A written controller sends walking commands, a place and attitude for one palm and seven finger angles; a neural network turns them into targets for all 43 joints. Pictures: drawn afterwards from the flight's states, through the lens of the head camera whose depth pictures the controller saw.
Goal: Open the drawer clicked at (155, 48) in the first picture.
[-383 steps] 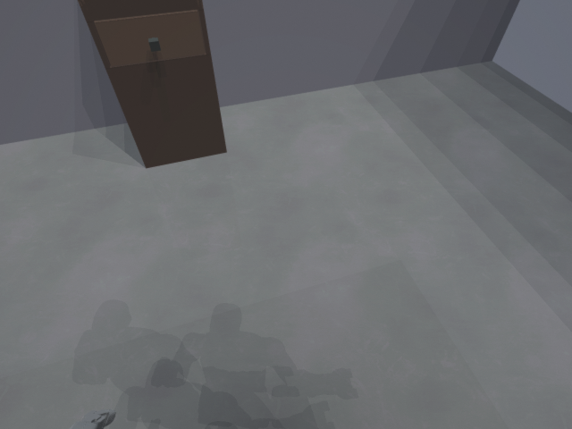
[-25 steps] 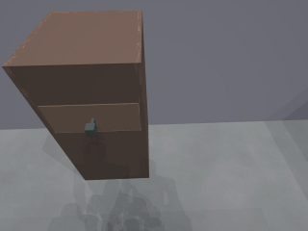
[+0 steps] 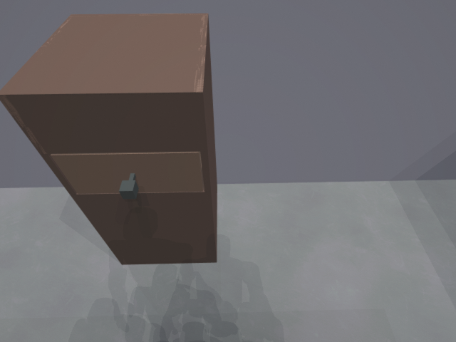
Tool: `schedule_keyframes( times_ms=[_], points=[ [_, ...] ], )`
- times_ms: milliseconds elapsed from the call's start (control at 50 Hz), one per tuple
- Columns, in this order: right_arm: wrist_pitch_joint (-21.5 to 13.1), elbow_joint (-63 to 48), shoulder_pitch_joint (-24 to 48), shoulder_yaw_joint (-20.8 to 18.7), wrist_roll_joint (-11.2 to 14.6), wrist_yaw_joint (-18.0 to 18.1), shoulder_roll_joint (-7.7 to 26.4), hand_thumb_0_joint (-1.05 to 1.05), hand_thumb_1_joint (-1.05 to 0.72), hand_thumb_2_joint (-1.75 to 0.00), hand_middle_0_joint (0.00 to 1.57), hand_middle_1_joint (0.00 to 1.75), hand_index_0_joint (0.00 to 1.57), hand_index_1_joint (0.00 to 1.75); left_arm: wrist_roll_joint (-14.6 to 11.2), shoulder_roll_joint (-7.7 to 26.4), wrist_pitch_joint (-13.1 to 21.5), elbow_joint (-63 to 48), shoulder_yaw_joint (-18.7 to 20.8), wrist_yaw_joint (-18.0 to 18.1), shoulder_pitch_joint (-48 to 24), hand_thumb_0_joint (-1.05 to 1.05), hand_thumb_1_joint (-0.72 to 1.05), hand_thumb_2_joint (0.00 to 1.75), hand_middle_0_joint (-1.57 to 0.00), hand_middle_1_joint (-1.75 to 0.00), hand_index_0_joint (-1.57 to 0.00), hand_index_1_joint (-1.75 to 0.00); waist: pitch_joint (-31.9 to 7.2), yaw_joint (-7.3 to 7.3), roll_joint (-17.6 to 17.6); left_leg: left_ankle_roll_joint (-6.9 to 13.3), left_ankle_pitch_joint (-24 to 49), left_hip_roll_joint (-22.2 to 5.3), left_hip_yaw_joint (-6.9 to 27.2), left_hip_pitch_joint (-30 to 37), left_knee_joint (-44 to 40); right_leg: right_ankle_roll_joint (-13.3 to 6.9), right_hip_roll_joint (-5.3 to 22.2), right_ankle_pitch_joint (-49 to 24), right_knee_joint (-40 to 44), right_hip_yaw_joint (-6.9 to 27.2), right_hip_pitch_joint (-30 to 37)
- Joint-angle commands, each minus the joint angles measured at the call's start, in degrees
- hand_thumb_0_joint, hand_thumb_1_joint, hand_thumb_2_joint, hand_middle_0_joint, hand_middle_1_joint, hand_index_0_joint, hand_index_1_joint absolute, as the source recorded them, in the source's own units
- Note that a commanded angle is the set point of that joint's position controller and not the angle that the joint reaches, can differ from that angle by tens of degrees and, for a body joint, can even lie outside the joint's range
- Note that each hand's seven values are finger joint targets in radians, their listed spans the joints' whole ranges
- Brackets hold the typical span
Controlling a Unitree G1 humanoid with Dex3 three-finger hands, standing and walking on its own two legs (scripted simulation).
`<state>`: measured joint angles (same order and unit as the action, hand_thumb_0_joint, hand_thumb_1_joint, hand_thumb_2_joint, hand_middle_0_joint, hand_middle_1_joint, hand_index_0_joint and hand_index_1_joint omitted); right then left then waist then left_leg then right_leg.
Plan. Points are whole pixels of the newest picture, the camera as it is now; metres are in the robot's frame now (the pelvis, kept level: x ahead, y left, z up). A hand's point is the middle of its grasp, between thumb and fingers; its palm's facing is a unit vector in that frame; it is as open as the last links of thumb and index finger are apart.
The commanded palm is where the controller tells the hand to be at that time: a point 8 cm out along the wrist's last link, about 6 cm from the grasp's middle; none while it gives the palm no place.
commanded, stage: look again from close up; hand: left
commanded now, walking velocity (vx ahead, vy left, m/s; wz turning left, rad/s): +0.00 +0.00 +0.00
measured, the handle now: (130, 184) +0.52 +0.31 -0.13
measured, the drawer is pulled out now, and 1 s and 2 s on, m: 0.00 0.00 0.00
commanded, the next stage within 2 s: shuffle to correct the standing spot in 0.18 s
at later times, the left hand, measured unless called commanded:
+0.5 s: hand out of the picture +0.00 +0.19 -0.18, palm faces +0.11 -0.97 -0.21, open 7.4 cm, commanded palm none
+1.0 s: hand out of the picture +0.03 +0.22 -0.17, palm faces +0.06 -0.97 -0.22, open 7.3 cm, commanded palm none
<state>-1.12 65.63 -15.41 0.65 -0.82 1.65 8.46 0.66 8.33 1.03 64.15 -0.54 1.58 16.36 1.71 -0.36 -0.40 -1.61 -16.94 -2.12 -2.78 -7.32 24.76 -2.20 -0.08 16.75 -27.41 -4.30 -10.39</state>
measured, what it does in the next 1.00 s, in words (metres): steps on the spot: right foot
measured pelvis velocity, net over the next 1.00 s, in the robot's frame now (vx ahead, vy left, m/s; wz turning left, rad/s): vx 0.02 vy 0.05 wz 0.05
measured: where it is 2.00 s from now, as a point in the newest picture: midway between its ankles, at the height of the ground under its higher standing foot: outside the picture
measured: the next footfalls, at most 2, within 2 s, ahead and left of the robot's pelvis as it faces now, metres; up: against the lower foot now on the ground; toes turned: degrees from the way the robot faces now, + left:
right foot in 0.92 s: +0.07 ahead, -0.02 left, +0.00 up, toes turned +8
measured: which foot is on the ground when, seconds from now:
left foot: down 0.00-1.00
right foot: down 0.00-0.62, up 0.64-0.90, down 0.92-1.00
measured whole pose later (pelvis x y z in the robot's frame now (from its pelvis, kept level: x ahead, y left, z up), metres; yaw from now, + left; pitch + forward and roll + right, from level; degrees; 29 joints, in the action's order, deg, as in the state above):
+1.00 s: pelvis +0.02 +0.05 +0.00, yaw +3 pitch +0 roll +1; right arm -0.6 63.8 -15.9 0.0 -0.9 1.7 7.8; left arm 0.9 8.9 0.2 62.0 0.5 1.7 14.5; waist 2.3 0.8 -0.3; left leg 0.9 -15.3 0.2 -6.0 -11.4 26.3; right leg -1.4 0.9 16.9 -29.8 -2.5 -13.2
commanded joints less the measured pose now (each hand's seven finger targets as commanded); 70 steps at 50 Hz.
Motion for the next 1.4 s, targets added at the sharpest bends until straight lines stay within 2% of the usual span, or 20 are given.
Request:
schedule_keyframes(
  times_ms=[0,280,340,400,440,500,560,580,600,620,640,680,700,780,840,880,920,940,1080,1380],
  points=[
    [-0.6,-1.1,-3.6,-0.8,0.1,0.6,5.0,0.00,-0.90,-0.90,0.20,0.30,0.20,0.30,-0.1,6.6,0.9,-1.8,1.4,0.5,3.6,0.00,0.90,0.90,-0.20,-0.30,-0.20,-0.30,1.2,0.12,0.9,2.5,11.4,-3.9,2.7,-2.4,-3.0,-0.7,6.8,-16.7,5.3,7.1,0.6],
    [-0.6,-1.5,-3.4,-1.0,0.0,0.5,6.2,0.00,-0.90,-0.90,0.20,0.30,0.20,0.30,0.0,8.2,1.0,-2.6,1.9,0.3,2.7,0.00,0.90,0.90,-0.20,-0.30,-0.20,-0.30,1.3,-0.12,1.2,2.3,10.2,-3.6,2.5,-3.7,-2.9,-0.8,7.2,-14.6,6.1,7.4,1.1],
    [0.5,-2.7,-3.5,-1.0,0.0,0.2,4.8,0.00,-0.90,-0.90,0.20,0.30,0.20,0.30,0.0,8.9,0.5,-3.1,2.9,0.7,4.5,0.00,0.90,0.90,-0.20,-0.30,-0.20,-0.30,1.0,-1.03,3.3,1.5,5.0,-1.3,0.7,-8.4,1.9,-2.3,11.2,-10.9,6.6,10.4,3.0],
    [1.3,-5.3,-0.7,-1.7,-0.1,-0.1,4.8,0.00,-0.90,-0.90,0.20,0.30,0.20,0.30,0.5,11.3,0.2,-3.8,4.6,1.0,6.6,0.00,0.90,0.90,-0.20,-0.30,-0.20,-0.30,2.2,-2.97,9.9,1.0,-8.1,-0.1,-0.2,-16.8,13.8,-7.6,20.1,-14.0,10.5,18.0,4.9],
    [1.4,-7.2,1.0,-2.2,0.0,-0.4,4.8,0.00,-0.90,-0.90,0.20,0.30,0.20,0.30,1.0,11.5,0.1,-4.7,5.4,1.4,7.2,0.00,0.90,0.90,-0.20,-0.30,-0.20,-0.30,2.8,-3.51,8.8,1.2,-12.0,-1.2,1.9,-20.8,21.9,-11.0,23.8,-17.9,10.2,19.7,4.3],
    [1.4,-8.1,0.0,-2.5,0.3,-1.2,3.8,0.00,-0.90,-0.90,0.20,0.30,0.20,0.30,1.2,12.2,0.0,-6.5,5.7,1.1,3.4,0.00,0.90,0.90,-0.20,-0.30,-0.20,-0.30,0.7,-1.65,8.0,0.9,-7.7,-0.7,0.8,-14.7,15.4,-8.8,21.0,-19.7,7.0,12.8,0.4],
    [1.2,-6.3,-6.7,-2.6,0.0,-1.3,4.0,0.00,-0.90,-0.90,0.20,0.30,0.20,0.30,0.7,11.4,-1.0,-7.6,5.8,0.9,0.5,0.00,0.90,0.90,-0.20,-0.30,-0.20,-0.30,0.0,1.65,4.7,1.0,3.9,1.0,-2.9,1.0,1.3,-3.7,15.0,-4.0,1.2,6.4,-10.9],
    [1.0,-6.2,-8.4,-3.1,-0.5,-1.1,6.9,0.00,-0.90,-0.90,0.20,0.30,0.20,0.30,0.8,9.1,-1.6,-8.5,5.5,0.6,0.3,0.00,0.90,0.90,-0.20,-0.30,-0.20,-0.30,0.1,2.36,-4.7,3.3,2.8,-4.6,4.5,2.3,-3.0,-1.2,9.5,5.2,-6.4,1.9,-14.7],
    [1.2,-6.8,-10.2,-4.0,-1.1,-0.9,11.4,0.00,-0.90,-0.90,0.20,0.30,0.20,0.30,0.7,5.9,-2.0,-9.8,5.0,0.2,0.5,0.00,0.90,0.90,-0.20,-0.30,-0.20,-0.30,0.4,2.62,-15.7,9.1,-0.7,-14.4,17.4,1.3,-8.6,1.4,3.0,17.1,-17.9,-4.0,-20.2],
    [1.4,-7.5,-10.7,-4.2,-1.0,-0.8,11.3,0.00,-0.90,-0.90,0.20,0.30,0.20,0.30,1.2,4.9,-2.1,-10.9,4.3,0.3,-2.1,0.00,0.90,0.90,-0.20,-0.30,-0.20,-0.30,2.7,3.77,-13.6,13.4,-5.4,-17.6,22.1,-3.8,-12.6,0.6,2.5,20.0,-28.2,-1.1,-21.7],
    [0.9,-7.8,-9.1,-3.7,-1.1,-0.5,10.2,0.00,-0.90,-0.90,0.20,0.30,0.20,0.30,1.2,4.2,-2.0,-10.4,4.0,0.1,-2.8,0.00,0.90,0.90,-0.20,-0.30,-0.20,-0.30,2.2,3.12,-10.7,14.4,-6.8,-17.1,23.4,-5.2,-13.6,0.0,3.8,16.5,-33.5,2.1,-22.5],
    [-0.1,-9.0,-3.7,-2.6,-1.0,-0.1,7.3,0.00,-0.90,-0.90,0.20,0.30,0.20,0.30,1.2,3.4,-1.3,-8.2,3.6,-0.5,0.4,0.00,0.90,0.90,-0.20,-0.30,-0.20,-0.30,1.8,0.44,-4.0,13.0,-2.7,-14.5,17.8,-7.7,-13.5,0.6,5.5,9.0,-34.4,3.7,-19.4],
    [-0.8,-9.1,-2.6,-2.4,-0.9,0.0,6.9,0.00,-0.90,-0.90,0.20,0.30,0.20,0.30,1.1,2.6,-1.2,-7.2,3.1,-0.6,2.0,0.00,0.90,0.90,-0.20,-0.30,-0.20,-0.30,1.3,-0.31,-3.6,12.4,2.9,-13.4,14.6,-7.6,-13.2,1.3,5.5,6.8,-31.5,3.5,-17.4],
    [-1.3,-6.7,-3.9,-2.1,-0.7,0.7,6.5,0.00,-0.90,-0.90,0.20,0.30,0.20,0.30,0.5,1.5,-1.2,-5.6,1.9,-0.4,2.5,0.00,0.90,0.90,-0.20,-0.30,-0.20,-0.30,-1.0,0.46,-3.1,12.2,22.1,-12.6,9.5,-3.2,-9.1,2.6,4.3,7.1,-15.7,2.9,-10.1],
    [-0.9,-5.3,-4.4,-2.2,-0.5,0.9,6.9,0.00,-0.90,-0.90,0.20,0.30,0.20,0.30,0.2,2.2,-0.9,-4.8,1.9,-0.1,3.1,0.00,0.90,0.90,-0.20,-0.30,-0.20,-0.30,-1.6,0.15,-2.0,10.4,25.7,-11.7,8.2,-2.5,-5.4,2.6,3.3,2.1,-3.7,2.5,-4.4],
    [-0.9,-4.8,-3.7,-2.0,0.0,0.8,5.5,0.00,-0.90,-0.90,0.20,0.30,0.20,0.30,0.2,4.2,-0.3,-3.7,2.1,0.1,4.5,0.00,0.90,0.90,-0.20,-0.30,-0.20,-0.30,-1.3,-0.46,-0.5,6.3,19.2,-7.8,6.1,-6.0,-2.4,1.8,5.0,-8.7,4.4,6.4,1.2],
    [-0.8,-4.3,-3.2,-1.5,0.3,0.5,3.9,0.00,-0.90,-0.90,0.20,0.30,0.20,0.30,0.1,5.6,0.1,-3.3,1.7,0.2,3.8,0.00,0.90,0.90,-0.20,-0.30,-0.20,-0.30,-0.8,0.46,1.3,3.8,14.7,-4.6,4.3,-6.2,-3.1,0.0,7.6,-19.2,3.0,8.4,1.2],
    [-0.5,-3.8,-3.3,-1.5,0.2,0.6,4.3,0.00,-0.90,-0.90,0.20,0.30,0.20,0.30,0.1,5.7,0.3,-3.2,1.7,0.3,3.9,0.00,0.90,0.90,-0.20,-0.30,-0.20,-0.30,-1.9,0.54,5.8,3.4,14.1,-4.3,3.3,-4.4,-2.0,-0.3,7.4,-22.1,2.5,8.4,0.7],
    [-0.4,-1.1,-4.0,-0.9,0.2,0.5,3.5,0.00,-0.90,-0.90,0.20,0.30,0.20,0.30,-0.2,5.3,0.4,-2.6,1.2,0.5,3.3,0.00,0.90,0.90,-0.20,-0.30,-0.20,-0.30,-0.6,0.44,1.2,3.1,12.4,-4.5,2.8,-2.1,-4.3,-0.3,6.5,-17.1,5.2,7.6,0.0],
    [0.0,-0.1,-4.8,-0.5,0.2,0.7,3.2,0.00,-0.90,-0.90,0.20,0.30,0.20,0.30,-0.2,4.7,0.9,-1.2,0.9,0.5,5.8,0.00,0.90,0.90,-0.20,-0.30,-0.20,-0.30,1.5,0.45,1.1,2.4,10.5,-4.2,1.8,-1.0,-4.2,-0.6,6.3,-17.9,8.1,8.0,0.0]
  ],
)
